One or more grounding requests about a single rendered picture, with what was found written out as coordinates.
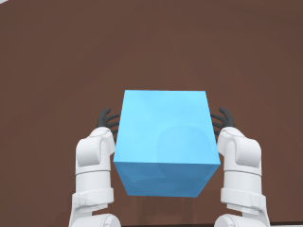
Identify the robot right upper arm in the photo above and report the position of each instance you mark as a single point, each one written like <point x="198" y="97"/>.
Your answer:
<point x="228" y="220"/>

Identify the left robot hand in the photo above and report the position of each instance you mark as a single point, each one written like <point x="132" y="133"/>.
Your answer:
<point x="103" y="121"/>

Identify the robot left upper arm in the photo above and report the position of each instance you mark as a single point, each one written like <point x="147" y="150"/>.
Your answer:
<point x="103" y="220"/>

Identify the right robot forearm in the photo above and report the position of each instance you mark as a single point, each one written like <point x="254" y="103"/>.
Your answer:
<point x="242" y="175"/>

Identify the left robot forearm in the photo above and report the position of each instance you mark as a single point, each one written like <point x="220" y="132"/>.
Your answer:
<point x="93" y="180"/>

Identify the right robot hand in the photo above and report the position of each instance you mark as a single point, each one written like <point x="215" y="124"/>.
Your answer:
<point x="227" y="121"/>

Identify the carton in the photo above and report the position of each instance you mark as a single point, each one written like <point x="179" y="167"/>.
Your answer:
<point x="165" y="144"/>

